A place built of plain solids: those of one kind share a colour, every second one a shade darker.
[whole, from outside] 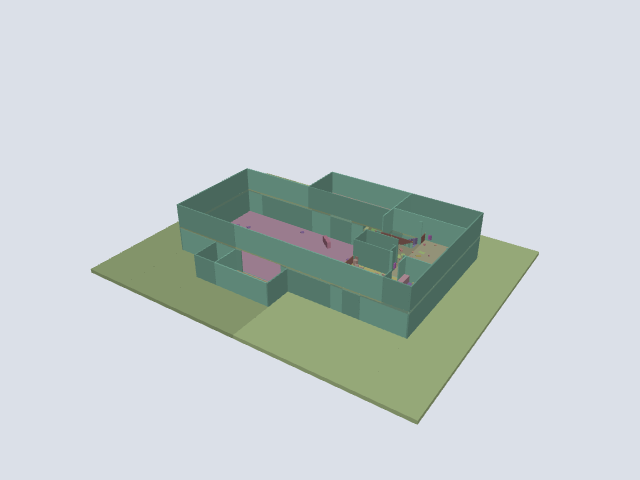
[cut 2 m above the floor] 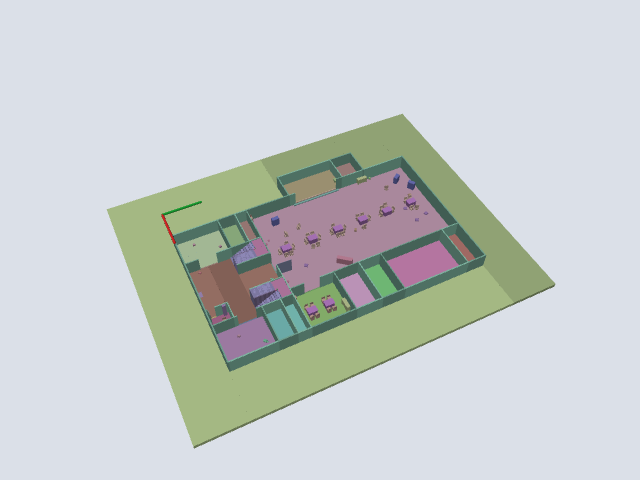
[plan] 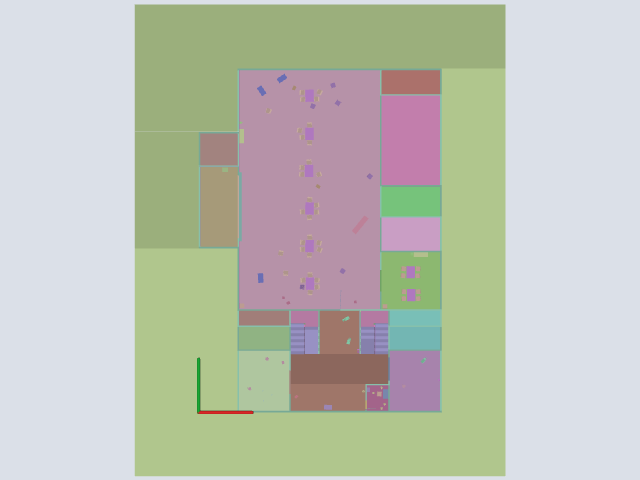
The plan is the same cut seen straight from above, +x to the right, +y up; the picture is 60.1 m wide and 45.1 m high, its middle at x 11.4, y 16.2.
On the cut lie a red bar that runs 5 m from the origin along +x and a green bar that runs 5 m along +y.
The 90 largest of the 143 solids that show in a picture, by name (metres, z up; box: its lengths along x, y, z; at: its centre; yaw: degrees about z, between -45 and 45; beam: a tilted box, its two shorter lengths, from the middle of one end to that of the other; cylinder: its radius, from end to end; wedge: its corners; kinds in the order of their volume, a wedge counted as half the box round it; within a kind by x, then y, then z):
{
 "under_1": {"box": [6.0, 10.95, 0.5], "at": [-3.0, 20.89, -0.33]},
 "under_2": {"box": [9.64, 15.41, 0.5], "at": [-1.18, 7.71, -0.33]},
 "under_3": {"box": [9.64, 5.96, 0.5], "at": [-1.18, 29.34, -0.33]},
 "under_4": {"box": [34.83, 6.0, 0.5], "at": [11.41, -3.0, -0.33]},
 "under_5": {"box": [34.83, 6.0, 0.5], "at": [11.41, 35.32, -0.33]},
 "under_6": {"box": [6.0, 32.32, 0.5], "at": [25.83, 16.16, -0.33]},
 "wall_1": {"box": [0.16, 7.5, 3.35], "at": [0.08, 19.32, 1.38]},
 "wall_2": {"box": [0.16, 3.0, 3.35], "at": [0.08, 24.7, 1.38]},
 "wall_3": {"box": [3.8, 0.16, 3.35], "at": [1.9, 15.49, 1.38]},
 "wall_4": {"box": [3.8, 0.13, 3.35], "at": [1.9, 23.14, 1.38]},
 "wall_5": {"box": [3.8, 0.16, 3.35], "at": [1.9, 26.28, 1.38]},
 "wall_6": {"box": [0.16, 2.94, 3.08], "at": [3.72, 1.63, 4.89]},
 "wall_7": {"box": [0.16, 5.63, 3.35], "at": [3.72, 2.98, 1.38]},
 "wall_8": {"box": [0.16, 2.12, 3.35], "at": [3.72, 6.98, 1.38]},
 "wall_9": {"box": [0.16, 12.34, 3.08], "at": [3.72, 9.4, 4.89]},
 "wall_10": {"box": [0.16, 5.72, 3.35], "at": [3.72, 12.55, 1.38]},
 "wall_11": {"box": [0.16, 9.09, 3.08], "at": [3.72, 27.61, 4.89]},
 "wall_12": {"box": [0.16, 5.8, 3.35], "at": [3.72, 29.26, 1.38]},
 "wall_13": {"box": [0.13, 7.5, 3.08], "at": [3.73, 19.32, 4.89]},
 "wall_14": {"box": [0.13, 3.0, 3.35], "at": [3.73, 24.7, 1.38]},
 "wall_15": {"box": [5.01, 0.13, 3.35], "at": [6.14, 5.86, 1.38]},
 "wall_16": {"box": [5.01, 0.13, 3.35], "at": [6.14, 8.1, 1.38]},
 "wall_17": {"box": [7.86, 0.13, 3.35], "at": [7.57, 9.62, 1.38]},
 "wall_18": {"box": [0.13, 2.94, 3.08], "at": [8.59, 1.63, 4.89]},
 "wall_19": {"box": [0.13, 4.37, 3.08], "at": [8.59, 7.38, 4.89]},
 "wall_20": {"box": [2.85, 0.13, 3.08], "at": [9.95, 9.62, 4.89]},
 "wall_21": {"box": [13.56, 0.16, 3.08], "at": [10.42, 32.24, 4.89]},
 "wall_22": {"box": [0.13, 4.07, 6.73], "at": [11.3, 7.53, 3.06]},
 "wall_23": {"box": [19.19, 0.16, 6.73], "at": [13.23, 0.08, 3.06]},
 "wall_24": {"box": [19.19, 0.16, 3.35], "at": [13.23, 32.24, 1.38]},
 "wall_25": {"box": [0.13, 4.07, 3.35], "at": [15.16, 7.53, 1.38]},
 "wall_26": {"box": [2.28, 0.13, 3.35], "at": [16.81, 2.62, 1.38]},
 "wall_27": {"box": [0.13, 11.98, 3.08], "at": [17.11, 15.68, 4.89]},
 "wall_28": {"box": [0.13, 3.13, 3.35], "at": [17.11, 16.75, 1.38]},
 "wall_29": {"box": [0.13, 2.8, 3.35], "at": [17.11, 19.84, 1.38]},
 "wall_30": {"box": [0.13, 8.4, 3.35], "at": [17.11, 25.57, 1.38]},
 "wall_31": {"box": [0.13, 2.26, 3.35], "at": [17.11, 31.03, 1.38]},
 "wall_32": {"box": [0.16, 10.33, 3.08], "at": [17.12, 27.0, 4.89]},
 "wall_33": {"box": [0.13, 2.39, 3.35], "at": [17.89, 1.35, 1.38]},
 "wall_34": {"box": [0.13, 9.4, 3.08], "at": [17.89, 4.86, 4.89]},
 "wall_35": {"box": [9.53, 0.13, 3.35], "at": [18.07, 9.62, 1.38]},
 "wall_36": {"box": [7.6, 0.13, 3.08], "at": [19.03, 9.62, 4.89]},
 "wall_37": {"box": [5.79, 0.13, 3.35], "at": [19.93, 15.12, 1.38]},
 "wall_38": {"box": [5.79, 0.13, 3.35], "at": [19.93, 18.38, 1.38]},
 "wall_39": {"box": [5.79, 0.13, 3.35], "at": [19.93, 21.3, 1.38]},
 "wall_40": {"box": [5.79, 0.16, 3.08], "at": [19.93, 21.75, 4.89]},
 "wall_41": {"box": [5.79, 0.13, 3.35], "at": [19.93, 29.84, 1.38]},
 "wall_42": {"box": [5.01, 0.13, 3.35], "at": [20.32, 5.86, 1.38]},
 "wall_43": {"box": [5.01, 0.13, 3.35], "at": [20.32, 8.1, 1.38]},
 "wall_44": {"box": [0.16, 5.63, 3.35], "at": [22.75, 2.98, 1.38]},
 "wall_45": {"box": [0.16, 9.4, 3.08], "at": [22.75, 4.86, 4.89]},
 "wall_46": {"box": [0.16, 2.12, 3.35], "at": [22.75, 6.98, 1.38]},
 "wall_47": {"box": [0.16, 5.36, 3.35], "at": [22.75, 12.37, 1.38]},
 "wall_48": {"box": [0.16, 11.98, 3.08], "at": [22.75, 15.68, 4.89]},
 "wall_49": {"box": [0.16, 3.13, 3.35], "at": [22.75, 16.75, 1.38]},
 "wall_50": {"box": [0.16, 2.8, 3.35], "at": [22.75, 19.84, 1.38]},
 "wall_51": {"box": [0.16, 8.4, 3.35], "at": [22.75, 25.57, 1.38]},
 "wall_52": {"box": [0.16, 2.26, 3.35], "at": [22.75, 31.03, 1.38]},
 "floor_ballroom_1": {"box": [13.24, 22.47, 0.5], "at": [10.42, 20.93, -0.4]},
 "under_foot_1": {"box": [22.83, 10.95, 0.5], "at": [11.41, 20.89, -0.48]},
 "floor_foyer_1": {"box": [7.02, 2.52, 0.65], "at": [12.16, 1.42, -0.33]},
 "floor_foyer_2": {"box": [9.17, 2.81, 0.65], "at": [13.23, 4.08, -0.33]},
 "floor_foyer_3": {"box": [3.73, 4.07, 0.65], "at": [13.23, 7.53, -0.33]},
 "stair_1": {"box": [1.24, 0.59, 3.33], "at": [10.62, 5.78, 1.37]},
 "stair_2": {"box": [1.24, 2.28, 2.37], "at": [10.62, 6.63, 0.89]},
 "stair_3": {"box": [1.24, 0.87, 3.17], "at": [15.85, 5.93, 1.29]},
 "stair_4": {"box": [1.24, 1.44, 2.85], "at": [15.85, 6.21, 1.13]},
 "stair_5": {"box": [1.24, 2.57, 2.21], "at": [15.85, 6.77, 0.81]},
 "floor_stack_store_1": {"box": [5.5, 8.4, 0.5], "at": [19.92, 25.57, -0.4]},
 "floor_bandstand_1": {"box": [3.51, 7.5, 0.76], "at": [1.92, 19.32, -0.27]},
 "floor_gents_cloaks_1": {"box": [4.72, 5.63, 0.65], "at": [6.16, 2.98, -0.33]},
 "floor_ladies_cloaks_1": {"box": [4.72, 5.63, 0.65], "at": [20.31, 2.98, -0.33]},
 "floor_cafe_1": {"box": [5.5, 5.36, 0.5], "at": [19.92, 12.37, -0.4]},
 "stair_landing_1": {"box": [1.35, 1.24, 2.05], "at": [9.32, 8.94, 0.73]},
 "stair_landing_2": {"box": [1.24, 1.53, 2.05], "at": [10.62, 8.8, 0.73]},
 "stair_landing_3": {"box": [1.24, 1.53, 2.05], "at": [15.85, 8.8, 0.73]},
 "stair_landing_4": {"box": [1.35, 1.24, 2.05], "at": [17.15, 8.94, 0.73]},
 "upper_floor_landing_1": {"box": [9.17, 4.9, 0.16], "at": [13.23, 2.61, 3.27]},
 "upper_floor_landing_2": {"box": [3.86, 4.2, 0.16], "at": [13.3, 7.59, 3.27]},
 "floor_kitchen_1": {"box": [5.5, 3.13, 0.5], "at": [19.92, 16.75, -0.4]},
 "floor_band_room_1": {"box": [3.51, 3.0, 0.76], "at": [1.92, 24.7, -0.27]},
 "floor_first_aid_room_1": {"box": [5.5, 2.8, 0.5], "at": [19.92, 19.84, -0.4]},
 "floor_gents_room_1": {"box": [4.72, 2.12, 0.65], "at": [6.16, 6.98, -0.33]},
 "floor_ladies_room_1": {"box": [4.72, 2.12, 0.65], "at": [20.31, 6.98, -0.33]},
 "floor_boiler_room_1": {"box": [5.5, 2.26, 0.5], "at": [19.92, 31.03, -0.4]},
 "upper_floor_balcony_cafe_1": {"box": [4.72, 6.46, 0.16], "at": [6.16, 6.46, 3.27]},
 "floor_gents_lobby_1": {"box": [4.72, 1.4, 0.65], "at": [6.16, 8.86, -0.33]},
 "floor_ladies_lobby_1": {"box": [4.72, 1.4, 0.65], "at": [20.31, 8.86, -0.33]},
 "floor_pay_box_1": {"box": [2.02, 2.39, 0.65], "at": [16.81, 1.35, -0.33]},
 "wall_band_1": {"box": [19.19, 0.16, 0.31], "at": [13.23, 0.08, 3.19]}
}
